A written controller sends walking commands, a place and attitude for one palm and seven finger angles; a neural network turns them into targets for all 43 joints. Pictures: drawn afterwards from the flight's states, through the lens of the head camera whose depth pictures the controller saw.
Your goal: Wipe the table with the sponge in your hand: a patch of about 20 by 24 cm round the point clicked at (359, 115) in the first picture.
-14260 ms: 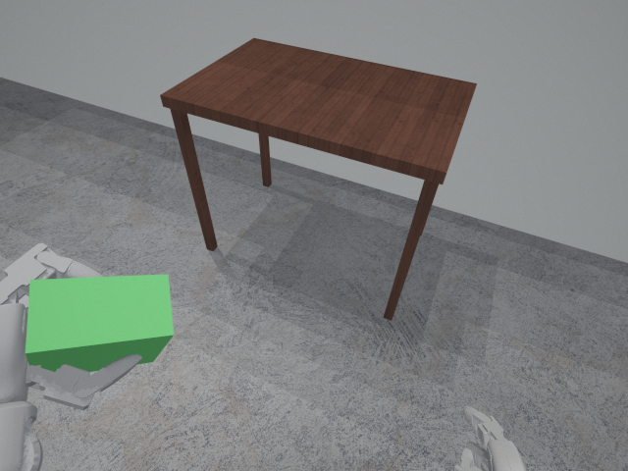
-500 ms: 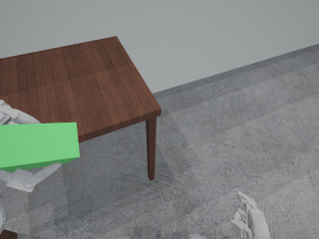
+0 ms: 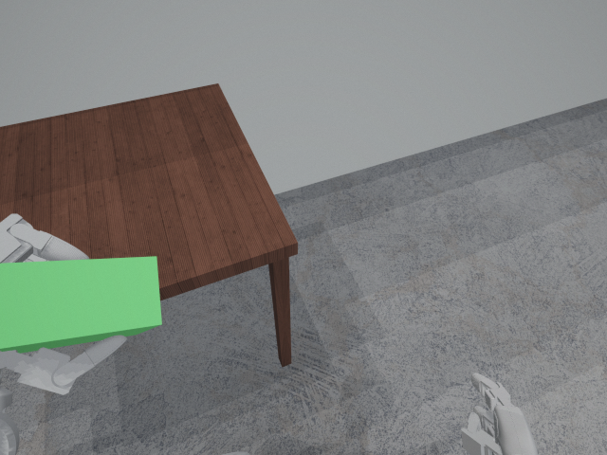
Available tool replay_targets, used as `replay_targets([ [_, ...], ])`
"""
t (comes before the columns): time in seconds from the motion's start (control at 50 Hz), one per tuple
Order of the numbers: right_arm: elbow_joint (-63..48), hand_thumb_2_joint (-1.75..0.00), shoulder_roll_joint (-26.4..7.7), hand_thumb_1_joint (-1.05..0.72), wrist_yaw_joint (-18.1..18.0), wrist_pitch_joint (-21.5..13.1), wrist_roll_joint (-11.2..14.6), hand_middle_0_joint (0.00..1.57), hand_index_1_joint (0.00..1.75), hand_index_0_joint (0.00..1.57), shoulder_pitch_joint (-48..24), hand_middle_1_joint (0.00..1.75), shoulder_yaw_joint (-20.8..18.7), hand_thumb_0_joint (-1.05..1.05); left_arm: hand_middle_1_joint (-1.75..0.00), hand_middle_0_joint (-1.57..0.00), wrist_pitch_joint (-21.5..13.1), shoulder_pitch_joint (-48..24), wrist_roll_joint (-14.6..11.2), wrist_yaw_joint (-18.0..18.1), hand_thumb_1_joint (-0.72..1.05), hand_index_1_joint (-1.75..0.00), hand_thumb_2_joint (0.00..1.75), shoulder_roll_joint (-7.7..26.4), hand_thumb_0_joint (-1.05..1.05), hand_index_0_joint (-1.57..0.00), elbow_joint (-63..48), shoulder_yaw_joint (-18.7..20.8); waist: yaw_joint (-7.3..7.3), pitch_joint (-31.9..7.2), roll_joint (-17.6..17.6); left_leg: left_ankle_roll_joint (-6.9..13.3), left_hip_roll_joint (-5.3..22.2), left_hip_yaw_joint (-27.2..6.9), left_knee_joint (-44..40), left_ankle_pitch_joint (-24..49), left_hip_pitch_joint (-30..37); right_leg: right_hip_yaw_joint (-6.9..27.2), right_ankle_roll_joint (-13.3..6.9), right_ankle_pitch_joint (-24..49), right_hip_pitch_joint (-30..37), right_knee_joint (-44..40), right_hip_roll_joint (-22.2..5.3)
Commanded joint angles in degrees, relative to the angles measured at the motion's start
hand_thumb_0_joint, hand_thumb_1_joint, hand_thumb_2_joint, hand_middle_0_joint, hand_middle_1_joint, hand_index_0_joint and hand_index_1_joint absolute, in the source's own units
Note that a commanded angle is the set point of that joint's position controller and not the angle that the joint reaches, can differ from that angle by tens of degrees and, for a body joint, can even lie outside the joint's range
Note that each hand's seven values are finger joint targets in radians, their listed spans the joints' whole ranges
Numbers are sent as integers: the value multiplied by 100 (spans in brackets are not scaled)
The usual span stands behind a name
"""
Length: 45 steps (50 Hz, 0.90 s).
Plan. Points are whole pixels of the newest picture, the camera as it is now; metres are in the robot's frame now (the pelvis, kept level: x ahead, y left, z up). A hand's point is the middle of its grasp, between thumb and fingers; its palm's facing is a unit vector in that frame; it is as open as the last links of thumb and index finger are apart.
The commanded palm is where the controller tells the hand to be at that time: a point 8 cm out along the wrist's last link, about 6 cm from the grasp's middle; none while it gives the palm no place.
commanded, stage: take the last steps up to it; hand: left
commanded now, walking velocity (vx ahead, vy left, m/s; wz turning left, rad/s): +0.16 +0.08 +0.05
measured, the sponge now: (102, 304) +0.23 +0.20 +0.16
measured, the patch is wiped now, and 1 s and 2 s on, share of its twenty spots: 0.00 0.00 0.00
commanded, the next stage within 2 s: come to a stop and stand still in 0.08 s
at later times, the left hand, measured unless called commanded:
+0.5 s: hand (96, 277) +0.25 +0.21 +0.17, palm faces +0.38 -0.81 -0.44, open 10.2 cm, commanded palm +0.18 +0.26 +0.18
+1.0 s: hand out of the picture +0.19 +0.29 +0.17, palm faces +0.45 -0.82 -0.35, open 10.2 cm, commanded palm +0.13 +0.31 +0.18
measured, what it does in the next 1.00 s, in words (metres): steps on the spot: right foot, then left foot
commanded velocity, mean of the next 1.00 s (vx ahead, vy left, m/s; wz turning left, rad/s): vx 0.00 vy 0.03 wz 0.01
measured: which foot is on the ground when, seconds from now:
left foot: down 0.00-0.32, up 0.34-0.56, down 0.58-1.00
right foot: down 0.00-0.02, up 0.04-0.28, down 0.30-1.00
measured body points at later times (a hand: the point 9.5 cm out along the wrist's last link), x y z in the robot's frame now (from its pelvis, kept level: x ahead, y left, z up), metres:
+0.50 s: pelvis +0.02 -0.02 +0.01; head +0.06 -0.04 +0.46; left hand +0.22 +0.25 +0.19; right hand +0.20 -0.24 -0.10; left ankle +0.01 +0.11 -0.70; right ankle +0.03 -0.11 -0.73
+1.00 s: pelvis -0.02 +0.03 +0.00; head -0.03 +0.05 +0.45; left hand +0.16 +0.33 +0.19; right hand +0.15 -0.17 -0.07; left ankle +0.02 +0.11 -0.73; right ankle +0.03 -0.10 -0.73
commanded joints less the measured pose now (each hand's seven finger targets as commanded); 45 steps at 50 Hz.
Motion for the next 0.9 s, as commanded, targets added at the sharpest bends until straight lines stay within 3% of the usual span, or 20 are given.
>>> replay_targets([
  [0.0, -912, -90, -429, -90, -12, -287, 115, 20, 30, 20, -193, 30, -220, 0, -160, -120, -431, -560, -99, 177, 10, -160, 130, 964, 0, -120, -1101, 734, 74, -1398, 1727, 1126, 1890, -2490, -928, 2269, 1754, 327, 99, -1540, -1473, 2203, 306],
  [0.02, -844, -90, -416, -90, -63, -334, 51, 20, 30, 20, -331, 30, -178, 0, -160, -120, -440, -449, -68, 124, 10, -160, 130, 1226, 0, -120, -845, 872, 109, -1342, 2156, 1433, 2185, -2946, -1175, 1391, 1416, 657, 84, -1741, -1735, 2970, 254],
  [0.04, -790, -90, -342, -90, -45, -351, 60, 20, 30, 20, -319, 30, -160, 0, -160, -120, -423, -612, -47, 109, 10, -160, 130, 1159, 0, -120, -945, 824, 45, -1123, 1852, 1546, 2141, -2930, -1183, 1200, 1149, 823, 87, -1444, -1896, 3093, 128],
  [0.08, -684, -90, -373, -90, 2, -417, 125, 20, 30, 20, -328, 30, -163, 0, -160, -120, -400, -597, -60, 39, 10, -160, 130, 1038, 0, -120, -1096, 722, 79, -1020, 1328, 1326, 1733, -1979, -1042, 1406, 1004, 675, 152, -881, -1868, 2638, 49],
  [0.12, -701, -90, -371, -90, 19, -495, 117, 20, 30, 20, -322, 30, -120, 0, -160, -120, -370, -491, -96, 1, 10, -160, 130, 958, 0, -120, -1352, 651, 110, -1111, 1453, 1059, 1402, -1324, -1035, 1404, 633, 406, 185, -538, -1255, 1926, 133],
  [0.24, -636, -90, -320, -90, -67, -543, 112, 20, 30, 20, -320, 30, 52, 0, -160, -120, -146, -537, -135, 56, 10, -160, 130, 861, 0, -120, -830, 589, 100, -1181, 1023, 469, 1144, -877, -349, 759, 265, 230, 206, 599, 233, -723, 387],
  [0.26, -624, -90, -271, -90, -73, -525, 110, 20, 30, 20, -304, 30, 71, 0, -160, -120, -131, -616, -106, 69, 10, -160, 130, 889, 0, -120, -670, 611, 53, -1191, 568, 274, 900, -700, 20, 361, 85, 624, 91, 1346, 463, -1114, 102],
  [0.3, -646, -90, -146, -90, -48, -501, 114, 20, 30, 20, -242, 30, 106, 0, -160, -120, -2, -836, -190, 52, 10, -160, 130, 889, 0, -120, -403, 549, -35, -1069, -1058, -166, -42, -311, 1144, -949, -310, 2335, -519, 2843, 166, -1412, -1153],
  [0.32, -653, -90, -246, -90, -8, -475, 130, 20, 30, 20, -352, 30, 38, 0, -160, -120, 41, -1002, -226, 45, 10, -160, 130, 972, 0, -120, -522, 548, 28, -1013, -1365, -183, -72, -550, 1940, -1466, -511, 2768, -818, 3189, 154, -1552, -1520],
  [0.42, -697, -90, -22, -90, -62, -364, 56, 20, 30, 20, -755, 30, 248, 0, -160, -120, -94, -628, -89, 128, 10, -160, 130, 1050, 0, -120, -714, 777, 129, -1265, -694, -158, -53, -619, 1508, -1361, -654, 1441, -725, 5322, 1176, -819, -1246],
  [0.5, -818, -90, -127, -90, -66, -187, 3, 20, 30, 20, -447, 30, 127, 0, -160, -120, -100, -69, -76, 170, 10, -160, 130, 966, 0, -120, -1028, 785, 74, -1514, -442, -140, -158, -436, -52, -188, 23, 1212, -538, 4495, 1218, -605, -891],
  [0.54, -861, -90, -223, -90, -96, -158, 36, 20, 30, 20, -394, 30, 40, 0, -160, -120, -97, -15, -126, 169, 10, -160, 130, 958, 0, -120, -1190, 710, 42, -1506, 73, -26, 277, -647, -661, 1391, 711, 1065, -234, 3308, 752, -302, -507],
  [0.56, -878, -90, -463, -90, -121, -660, -213, 20, 30, 20, 327, 30, -305, 0, -160, -120, -521, -5425, 490, 111, 10, -160, 130, 5054, 0, -120, -1407, 3989, 480, -399, -427, -77, 248, -200, 102, 1004, -471, 1545, -199, 3157, -309, -881, -279],
  [0.58, -640, -90, -83, -90, 39, -712, -11, 20, 30, 20, 258, 30, -196, 0, -160, -120, -265, -2301, 86, -226, 10, -160, 130, 1816, 0, -120, 1530, 1592, 240, -1452, -700, -34, 29, -893, 34, 813, 42, 2057, -850, 3334, 207, -541, -980],
  [0.6, -834, -90, -278, -90, 78, -761, 139, 20, 30, 20, 111, 30, -111, 0, -160, -120, -373, -1808, -41, -241, 10, -160, 130, 1485, 0, -120, 1268, 1344, 232, -1336, 293, -91, 62, -547, -91, 922, 526, 2075, -640, 3569, 211, -767, -696],
  [0.62, -829, -90, -254, -90, 152, -795, 138, 20, 30, 20, -28, 30, -72, 0, -160, -120, -506, -1613, -141, -280, 10, -160, 130, 1022, 0, -120, 820, 881, 171, -1585, 1188, -33, 98, -530, -393, 1413, 793, 1493, -487, 3310, 482, -436, -423],
  [0.66, -941, -90, -480, -90, 302, -864, 128, 20, 30, 20, -255, 30, -130, 0, -160, -120, -622, -1170, -169, -281, 10, -160, 130, 992, 0, -120, -395, 605, 272, -1717, 1436, 167, 480, -1011, -459, 2249, 852, 876, -196, 2062, 500, -221, 69],
  [0.68, -993, -90, -488, -90, 361, -910, 136, 20, 30, 20, -309, 30, -128, 0, -160, -120, -613, -830, -172, -285, 10, -160, 130, 868, 0, -120, -612, 452, 310, -1662, 1101, 228, 557, -1093, -485, 2099, 635, 798, -159, 1805, 576, -244, 142],
  [0.78, -1007, -90, -517, -90, 313, -991, 121, 20, 30, 20, -361, 30, -41, 0, -160, -120, -514, -851, -191, -165, 10, -160, 130, 1113, 0, -120, -541, 788, 290, -1019, 503, 215, 551, -1153, -1116, -239, -386, 740, -112, 726, 541, -332, 293],
  [0.88, -943, -90, -419, -90, 180, -1005, 75, 20, 30, 20, -343, 30, 65, 0, -160, -120, -543, -1817, -107, -157, 10, -160, 130, 1147, 0, -120, -194, 842, 258, -707, 824, 314, 569, -1224, -1508, -1907, -800, 836, -132, 218, 627, -507, 364],
])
